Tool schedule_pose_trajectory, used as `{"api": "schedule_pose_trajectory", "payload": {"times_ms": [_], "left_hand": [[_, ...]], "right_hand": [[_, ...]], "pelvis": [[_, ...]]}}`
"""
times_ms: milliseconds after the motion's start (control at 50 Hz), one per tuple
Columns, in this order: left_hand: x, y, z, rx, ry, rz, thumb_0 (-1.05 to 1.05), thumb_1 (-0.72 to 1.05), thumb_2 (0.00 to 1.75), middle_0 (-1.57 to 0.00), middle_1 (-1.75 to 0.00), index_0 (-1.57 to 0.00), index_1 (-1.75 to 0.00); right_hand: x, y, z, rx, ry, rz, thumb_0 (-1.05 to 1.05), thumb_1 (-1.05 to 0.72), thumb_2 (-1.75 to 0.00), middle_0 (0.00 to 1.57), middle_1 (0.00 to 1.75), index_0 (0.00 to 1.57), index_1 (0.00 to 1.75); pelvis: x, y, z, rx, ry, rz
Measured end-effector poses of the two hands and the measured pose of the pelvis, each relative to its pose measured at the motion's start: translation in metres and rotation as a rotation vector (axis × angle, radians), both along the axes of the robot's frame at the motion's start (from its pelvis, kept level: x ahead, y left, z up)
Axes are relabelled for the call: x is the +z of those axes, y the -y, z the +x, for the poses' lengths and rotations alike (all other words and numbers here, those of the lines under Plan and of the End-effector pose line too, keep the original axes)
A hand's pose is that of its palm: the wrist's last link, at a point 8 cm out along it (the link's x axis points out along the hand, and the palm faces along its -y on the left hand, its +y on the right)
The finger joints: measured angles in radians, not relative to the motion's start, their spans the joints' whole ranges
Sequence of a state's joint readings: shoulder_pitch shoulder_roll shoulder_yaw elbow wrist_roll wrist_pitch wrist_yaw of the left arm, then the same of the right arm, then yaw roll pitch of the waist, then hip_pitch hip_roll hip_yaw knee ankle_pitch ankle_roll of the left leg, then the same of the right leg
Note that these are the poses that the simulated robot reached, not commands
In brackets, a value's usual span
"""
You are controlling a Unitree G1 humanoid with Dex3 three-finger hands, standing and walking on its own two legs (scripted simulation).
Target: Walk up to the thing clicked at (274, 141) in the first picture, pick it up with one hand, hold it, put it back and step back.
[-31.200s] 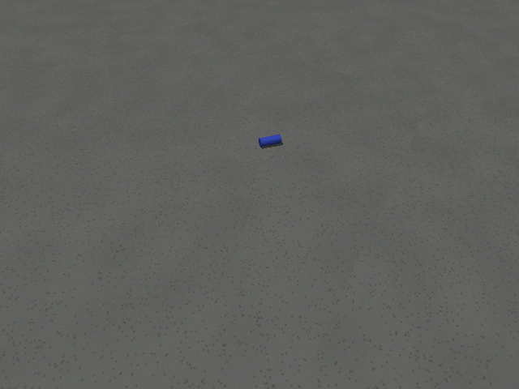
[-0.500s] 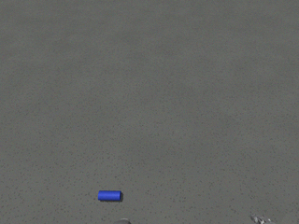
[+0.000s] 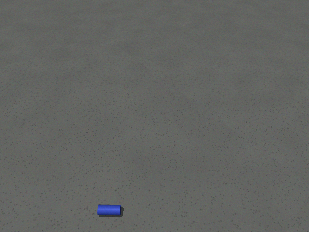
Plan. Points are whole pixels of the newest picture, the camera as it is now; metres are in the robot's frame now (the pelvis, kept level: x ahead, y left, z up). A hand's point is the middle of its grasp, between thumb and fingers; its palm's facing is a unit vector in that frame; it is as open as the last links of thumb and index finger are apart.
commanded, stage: walk up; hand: left
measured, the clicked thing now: (109, 209) +0.41 +0.25 -0.74
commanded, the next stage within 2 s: none
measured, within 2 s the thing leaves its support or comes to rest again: neither
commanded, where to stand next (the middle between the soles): +0.02 +0.01 m, yaw +0 degrees
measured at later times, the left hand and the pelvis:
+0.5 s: hand out of the picture +0.08 +0.26 -0.15, palm faces +0.01 -0.93 -0.36, open 7.4 cm; pelvis +0.02 +0.00 +0.00, yaw +1 degrees
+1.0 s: hand out of the picture -0.02 +0.25 -0.14, palm faces +0.02 -0.89 -0.45, open 7.4 cm; pelvis -0.05 -0.03 -0.01, yaw +3 degrees
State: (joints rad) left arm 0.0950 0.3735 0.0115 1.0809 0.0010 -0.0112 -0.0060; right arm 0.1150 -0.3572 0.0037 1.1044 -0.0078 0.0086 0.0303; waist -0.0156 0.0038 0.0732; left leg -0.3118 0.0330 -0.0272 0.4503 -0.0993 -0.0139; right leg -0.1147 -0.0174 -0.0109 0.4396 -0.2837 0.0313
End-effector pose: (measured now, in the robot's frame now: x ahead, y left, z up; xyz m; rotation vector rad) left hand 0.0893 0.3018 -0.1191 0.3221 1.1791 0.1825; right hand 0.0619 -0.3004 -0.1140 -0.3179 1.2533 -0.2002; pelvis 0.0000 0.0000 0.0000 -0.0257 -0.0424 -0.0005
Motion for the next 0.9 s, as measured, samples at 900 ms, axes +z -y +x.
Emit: {"api": "schedule_pose_trajectory", "payload": {"times_ms": [900], "left_hand": [[0.009, 0.014, -0.096, 0.086, -0.129, 0.118, 0.00, 0.90, 0.90, -0.20, -0.30, -0.21, -0.30]], "right_hand": [[-0.026, 0.038, 0.027, 0.057, 0.052, 0.001, 0.00, -0.90, -0.90, 0.21, 0.30, 0.20, 0.30]], "pelvis": [[-0.014, 0.032, -0.044, 0.028, -0.025, 0.062]]}}
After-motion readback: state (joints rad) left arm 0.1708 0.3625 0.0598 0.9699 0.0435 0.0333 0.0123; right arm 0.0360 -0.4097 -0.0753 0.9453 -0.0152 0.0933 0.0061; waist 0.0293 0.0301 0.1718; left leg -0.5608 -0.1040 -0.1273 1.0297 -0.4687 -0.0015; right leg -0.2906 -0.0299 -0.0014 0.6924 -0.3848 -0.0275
